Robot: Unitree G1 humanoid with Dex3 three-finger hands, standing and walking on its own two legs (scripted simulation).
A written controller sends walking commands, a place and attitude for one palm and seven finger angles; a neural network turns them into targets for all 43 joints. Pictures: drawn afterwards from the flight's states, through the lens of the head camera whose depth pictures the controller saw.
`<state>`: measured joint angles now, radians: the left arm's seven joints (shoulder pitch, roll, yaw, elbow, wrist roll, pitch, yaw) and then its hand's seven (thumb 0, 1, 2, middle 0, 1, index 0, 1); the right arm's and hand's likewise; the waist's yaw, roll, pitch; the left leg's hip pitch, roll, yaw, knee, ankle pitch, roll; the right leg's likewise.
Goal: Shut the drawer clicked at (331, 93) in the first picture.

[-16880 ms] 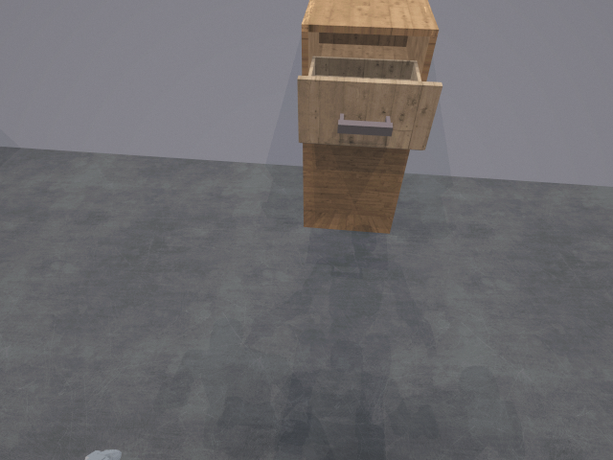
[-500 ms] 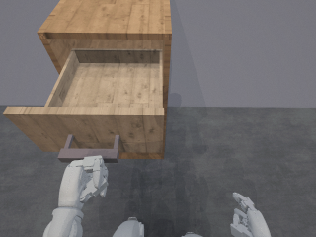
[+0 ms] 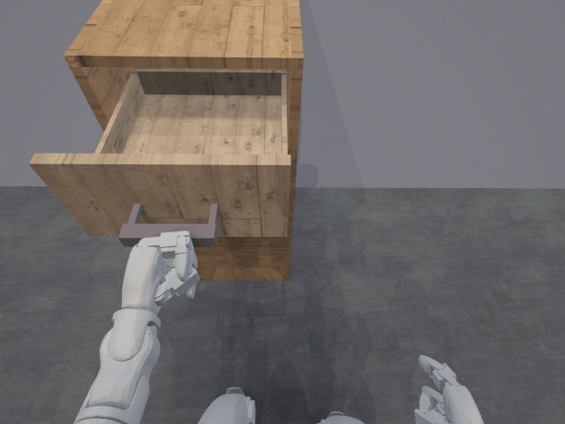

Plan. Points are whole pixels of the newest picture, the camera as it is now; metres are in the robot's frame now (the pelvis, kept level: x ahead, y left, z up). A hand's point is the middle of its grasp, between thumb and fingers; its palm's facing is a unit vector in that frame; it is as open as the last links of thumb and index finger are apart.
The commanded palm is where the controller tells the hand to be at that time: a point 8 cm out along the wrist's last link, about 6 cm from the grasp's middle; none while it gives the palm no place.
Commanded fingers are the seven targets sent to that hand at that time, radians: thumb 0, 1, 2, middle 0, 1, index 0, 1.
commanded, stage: push the drawer shut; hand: left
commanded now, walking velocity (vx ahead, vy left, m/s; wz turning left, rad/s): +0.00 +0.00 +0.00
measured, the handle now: (172, 222) +0.39 +0.18 +0.05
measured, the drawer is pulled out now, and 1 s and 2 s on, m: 0.22 0.09 0.00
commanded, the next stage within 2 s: none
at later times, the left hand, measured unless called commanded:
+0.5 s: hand (197, 230) +0.38 +0.14 +0.05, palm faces +0.00 -1.00 -0.04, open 2.8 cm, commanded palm +0.37 +0.19 +0.05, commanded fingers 0.00 0.90 0.90 -1.40 -1.60 -1.40 -1.60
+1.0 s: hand (205, 195) +0.44 +0.14 +0.05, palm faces +0.03 -1.00 -0.05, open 2.8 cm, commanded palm +0.43 +0.19 +0.05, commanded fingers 0.00 0.90 0.90 -1.40 -1.60 -1.40 -1.60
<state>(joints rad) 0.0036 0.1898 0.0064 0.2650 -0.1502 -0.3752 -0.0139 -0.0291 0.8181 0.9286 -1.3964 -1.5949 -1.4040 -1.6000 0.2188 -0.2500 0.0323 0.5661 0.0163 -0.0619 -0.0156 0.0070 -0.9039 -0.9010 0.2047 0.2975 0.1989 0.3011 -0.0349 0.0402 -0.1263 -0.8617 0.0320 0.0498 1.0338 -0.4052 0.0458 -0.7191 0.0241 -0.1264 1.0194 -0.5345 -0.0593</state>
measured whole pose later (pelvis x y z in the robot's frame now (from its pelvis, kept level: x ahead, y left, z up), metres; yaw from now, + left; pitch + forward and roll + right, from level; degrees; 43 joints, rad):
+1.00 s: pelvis -0.01 +0.01 -0.01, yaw -1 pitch +18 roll -2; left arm -0.62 0.26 0.20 0.92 -0.10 -0.45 -0.01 -0.05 0.78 0.91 -1.40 -1.59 -1.40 -1.60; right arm 0.31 -0.26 0.02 0.64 -0.01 0.01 0.02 0.00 -0.91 -0.90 0.20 0.30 0.20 0.30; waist -0.10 0.03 -0.12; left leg -0.97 0.04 0.07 1.06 -0.40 0.06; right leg -0.84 0.03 -0.11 1.05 -0.52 -0.05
